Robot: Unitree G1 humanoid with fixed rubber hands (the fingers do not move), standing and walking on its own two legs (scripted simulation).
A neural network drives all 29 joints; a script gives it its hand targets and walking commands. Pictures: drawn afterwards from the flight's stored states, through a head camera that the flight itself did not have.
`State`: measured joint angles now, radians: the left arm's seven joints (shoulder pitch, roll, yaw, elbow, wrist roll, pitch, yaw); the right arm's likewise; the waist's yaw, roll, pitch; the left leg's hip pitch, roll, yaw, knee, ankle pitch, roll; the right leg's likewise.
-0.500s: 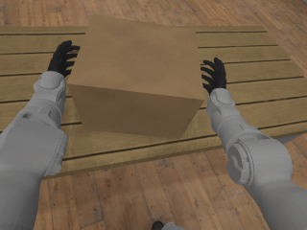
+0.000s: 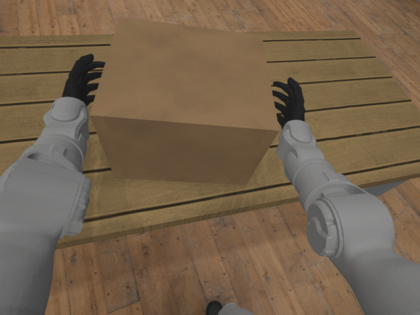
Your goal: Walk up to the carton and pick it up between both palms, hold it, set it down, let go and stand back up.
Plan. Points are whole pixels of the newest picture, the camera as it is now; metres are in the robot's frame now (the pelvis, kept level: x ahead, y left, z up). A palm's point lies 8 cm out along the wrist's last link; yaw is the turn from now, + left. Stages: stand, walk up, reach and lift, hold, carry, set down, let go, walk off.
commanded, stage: reach and lift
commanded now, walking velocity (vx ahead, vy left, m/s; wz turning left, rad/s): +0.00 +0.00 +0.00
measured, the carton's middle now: (187, 107) +0.55 -0.04 +0.02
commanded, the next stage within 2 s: none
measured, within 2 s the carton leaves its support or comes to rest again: leaves its support in 1.72 s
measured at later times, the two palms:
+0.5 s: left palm (78, 99) +0.52 +0.16 +0.09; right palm (290, 120) +0.44 -0.22 +0.09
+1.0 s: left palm (79, 102) +0.52 +0.16 +0.08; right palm (288, 127) +0.43 -0.22 +0.08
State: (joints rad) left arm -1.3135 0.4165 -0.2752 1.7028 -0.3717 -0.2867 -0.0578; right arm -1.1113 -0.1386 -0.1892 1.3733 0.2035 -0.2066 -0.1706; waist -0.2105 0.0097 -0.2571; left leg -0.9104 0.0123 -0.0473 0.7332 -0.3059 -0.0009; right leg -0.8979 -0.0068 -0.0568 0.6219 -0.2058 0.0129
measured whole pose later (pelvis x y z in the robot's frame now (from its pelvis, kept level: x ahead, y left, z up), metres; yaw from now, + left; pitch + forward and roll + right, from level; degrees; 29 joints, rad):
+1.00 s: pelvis +0.03 +0.01 +0.03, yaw +0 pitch +20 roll -2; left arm -1.13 0.36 0.23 1.62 0.00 -0.47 -0.06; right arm -0.87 -0.01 -0.55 1.12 -0.25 -0.41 -0.07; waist -0.17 0.03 -0.09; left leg -0.57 0.01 0.00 0.46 -0.24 0.02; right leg -0.54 -0.03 -0.07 0.32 -0.12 0.03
